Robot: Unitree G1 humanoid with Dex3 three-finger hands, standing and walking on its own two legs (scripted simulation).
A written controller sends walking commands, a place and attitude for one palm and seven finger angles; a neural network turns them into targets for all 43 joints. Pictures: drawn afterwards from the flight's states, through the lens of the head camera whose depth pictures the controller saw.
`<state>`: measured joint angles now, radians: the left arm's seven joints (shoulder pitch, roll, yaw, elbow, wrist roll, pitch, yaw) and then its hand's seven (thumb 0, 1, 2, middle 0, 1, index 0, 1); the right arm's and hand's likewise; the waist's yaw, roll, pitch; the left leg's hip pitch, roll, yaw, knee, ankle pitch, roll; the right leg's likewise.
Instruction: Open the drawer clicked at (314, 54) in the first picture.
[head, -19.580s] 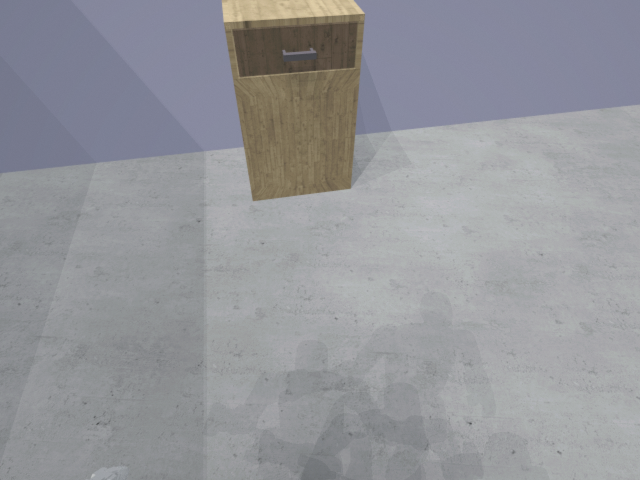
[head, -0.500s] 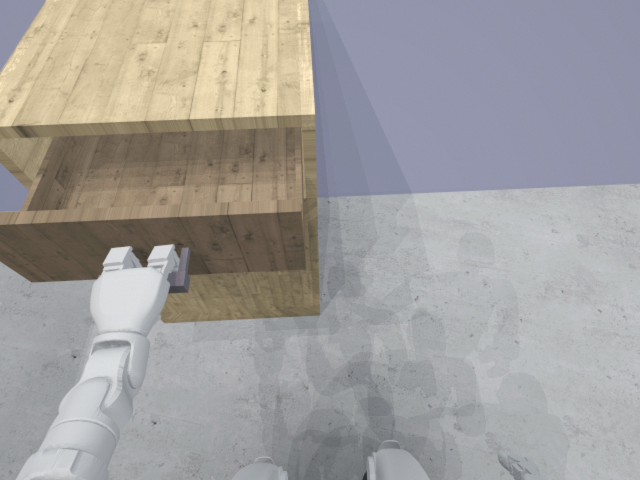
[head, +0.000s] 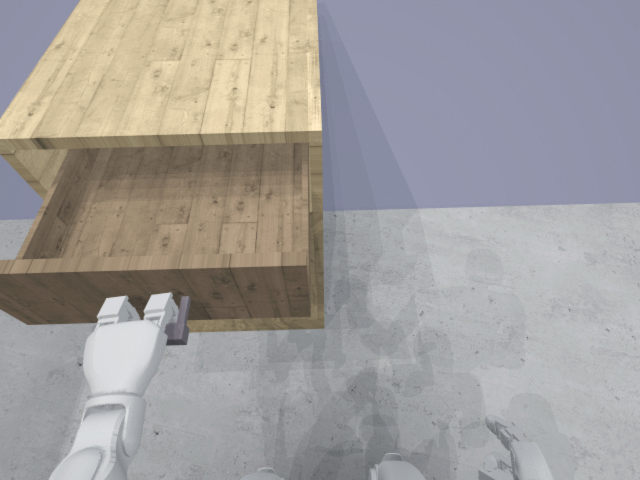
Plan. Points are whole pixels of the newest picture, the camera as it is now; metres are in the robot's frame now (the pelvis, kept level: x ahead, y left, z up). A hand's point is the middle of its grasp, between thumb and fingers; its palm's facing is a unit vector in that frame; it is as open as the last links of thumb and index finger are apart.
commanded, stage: pull the drawer open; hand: left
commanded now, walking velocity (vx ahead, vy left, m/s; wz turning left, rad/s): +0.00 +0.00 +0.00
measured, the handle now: (144, 320) +0.32 +0.25 -0.02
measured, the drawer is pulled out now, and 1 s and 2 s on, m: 0.21 0.30 0.30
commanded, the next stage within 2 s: open the thumb to release the handle in 1.08 s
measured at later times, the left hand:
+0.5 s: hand (134, 418) +0.20 +0.24 -0.04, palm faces -0.04 -0.05 -1.00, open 5.5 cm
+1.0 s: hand (125, 449) +0.17 +0.24 -0.04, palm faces -0.08 -0.07 -0.99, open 5.9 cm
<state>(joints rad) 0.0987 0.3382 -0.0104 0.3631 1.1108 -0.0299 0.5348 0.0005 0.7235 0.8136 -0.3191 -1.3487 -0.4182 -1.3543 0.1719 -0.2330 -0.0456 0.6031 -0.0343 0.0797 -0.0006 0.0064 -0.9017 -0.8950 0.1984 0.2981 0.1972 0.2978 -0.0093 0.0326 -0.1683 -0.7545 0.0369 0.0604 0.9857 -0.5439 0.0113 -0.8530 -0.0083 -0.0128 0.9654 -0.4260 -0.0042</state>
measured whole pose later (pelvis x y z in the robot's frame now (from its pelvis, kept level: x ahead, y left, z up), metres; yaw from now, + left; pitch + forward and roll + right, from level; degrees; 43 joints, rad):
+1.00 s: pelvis +0.00 -0.01 -0.01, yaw -1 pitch +18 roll +1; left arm 0.57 0.35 0.06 0.03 1.08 -0.12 0.56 0.01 0.71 0.74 -0.26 -1.28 -0.37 -1.29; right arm 0.14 -0.22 -0.04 0.54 -0.07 0.06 0.04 0.01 -0.90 -0.90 0.20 0.30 0.20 0.30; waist 0.00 0.02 -0.19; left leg -0.78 0.05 0.07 1.07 -0.59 -0.01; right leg -0.90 0.01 0.00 1.07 -0.48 -0.03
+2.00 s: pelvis -0.02 -0.02 -0.02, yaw +1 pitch +17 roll +1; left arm 0.38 0.35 0.02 0.16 1.09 -0.08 0.58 0.00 -0.48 0.31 -0.32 -1.20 -0.32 -1.21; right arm 0.17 -0.25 -0.04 0.56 -0.06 0.04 0.00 0.01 -0.90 -0.90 0.20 0.30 0.20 0.30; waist 0.02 0.04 -0.18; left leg -0.82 0.04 0.03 1.08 -0.56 -0.01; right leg -0.92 -0.01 -0.04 1.07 -0.45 -0.03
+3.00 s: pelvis +0.00 -0.01 +0.02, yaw +1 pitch +11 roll +0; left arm 0.47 0.36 -0.02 -0.04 1.04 -0.04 0.45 0.00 -0.49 0.30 -0.32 -1.20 -0.35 -1.22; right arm 0.17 -0.23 -0.02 0.53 -0.04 0.05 0.02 0.01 -0.90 -0.90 0.20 0.30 0.20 0.30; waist 0.06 0.06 -0.14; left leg -0.56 0.03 0.04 0.87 -0.50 0.00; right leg -0.66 -0.01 -0.02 0.86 -0.40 -0.01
